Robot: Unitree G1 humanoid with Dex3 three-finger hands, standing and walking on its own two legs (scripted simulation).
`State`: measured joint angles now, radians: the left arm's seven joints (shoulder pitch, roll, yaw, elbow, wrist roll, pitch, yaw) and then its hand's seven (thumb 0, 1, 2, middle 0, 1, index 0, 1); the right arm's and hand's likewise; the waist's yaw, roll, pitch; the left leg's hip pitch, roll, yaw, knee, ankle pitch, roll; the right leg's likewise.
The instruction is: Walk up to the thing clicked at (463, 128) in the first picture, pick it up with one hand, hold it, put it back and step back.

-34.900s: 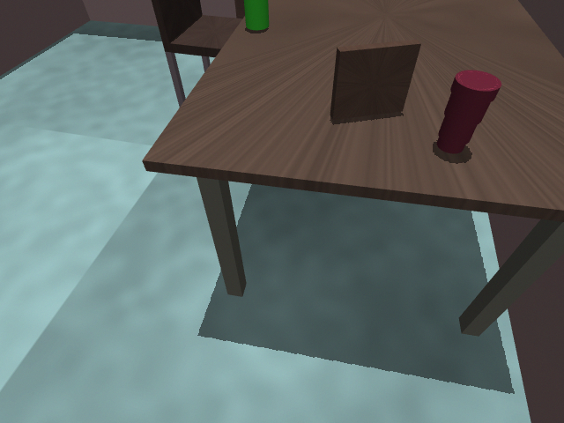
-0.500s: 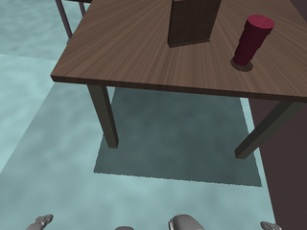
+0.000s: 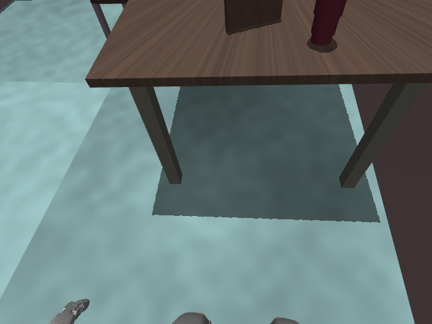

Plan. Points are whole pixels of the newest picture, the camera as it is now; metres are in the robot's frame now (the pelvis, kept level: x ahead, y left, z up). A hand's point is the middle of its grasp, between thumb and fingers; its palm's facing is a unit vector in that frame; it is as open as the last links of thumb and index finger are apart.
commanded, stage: step back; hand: right
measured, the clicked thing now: (327, 13) +0.88 -0.26 +0.08
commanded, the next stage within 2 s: stand in 1.62 s
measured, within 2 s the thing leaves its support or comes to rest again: neither
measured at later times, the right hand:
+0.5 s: hand out of the picture -0.05 -0.30 -0.15, palm faces +0.02 +0.92 -0.39, open 7.4 cm
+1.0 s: hand out of the picture -0.18 -0.28 -0.15, palm faces -0.06 +0.94 -0.35, open 7.4 cm
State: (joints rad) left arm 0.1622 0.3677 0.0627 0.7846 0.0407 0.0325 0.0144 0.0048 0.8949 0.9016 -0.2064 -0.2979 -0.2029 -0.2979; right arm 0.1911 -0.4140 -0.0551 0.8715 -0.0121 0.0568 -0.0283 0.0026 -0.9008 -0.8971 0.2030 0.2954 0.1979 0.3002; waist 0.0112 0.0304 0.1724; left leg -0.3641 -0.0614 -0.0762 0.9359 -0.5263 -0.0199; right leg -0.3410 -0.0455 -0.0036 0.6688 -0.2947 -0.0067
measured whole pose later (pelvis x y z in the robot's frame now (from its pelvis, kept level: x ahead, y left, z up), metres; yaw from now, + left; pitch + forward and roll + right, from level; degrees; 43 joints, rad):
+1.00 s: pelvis -0.26 -0.02 +0.00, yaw +2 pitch -4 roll -1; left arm 0.25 0.38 0.07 1.00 0.03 -0.01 -0.02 0.00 0.90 0.90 -0.20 -0.30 -0.20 -0.30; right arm 0.20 -0.36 -0.05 0.99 -0.04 0.02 0.02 0.00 -0.90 -0.90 0.21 0.30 0.20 0.30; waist 0.01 0.04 0.06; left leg -0.23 0.04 -0.05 0.68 -0.42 0.00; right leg -0.25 0.03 -0.02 0.59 -0.27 -0.02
